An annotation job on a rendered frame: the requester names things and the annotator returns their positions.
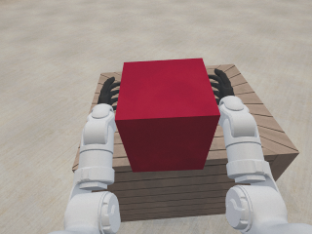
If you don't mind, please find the robot left upper arm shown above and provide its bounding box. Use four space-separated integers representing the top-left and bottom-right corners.
48 191 121 234

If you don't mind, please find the carton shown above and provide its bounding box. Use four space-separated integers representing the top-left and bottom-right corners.
114 58 220 173

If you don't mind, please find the pedestal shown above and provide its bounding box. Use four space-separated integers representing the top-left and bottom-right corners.
72 63 299 222

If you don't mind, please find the robot right upper arm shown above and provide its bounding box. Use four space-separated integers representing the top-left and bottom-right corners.
225 184 312 234

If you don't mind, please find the robot right forearm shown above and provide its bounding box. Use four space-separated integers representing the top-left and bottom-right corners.
218 96 288 220

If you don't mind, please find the right robot hand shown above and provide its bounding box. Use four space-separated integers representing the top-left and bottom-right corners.
208 69 235 105

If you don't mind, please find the left robot hand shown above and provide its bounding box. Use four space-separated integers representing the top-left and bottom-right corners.
97 76 121 110

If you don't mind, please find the robot left forearm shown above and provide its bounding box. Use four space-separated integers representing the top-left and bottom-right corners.
63 103 116 229

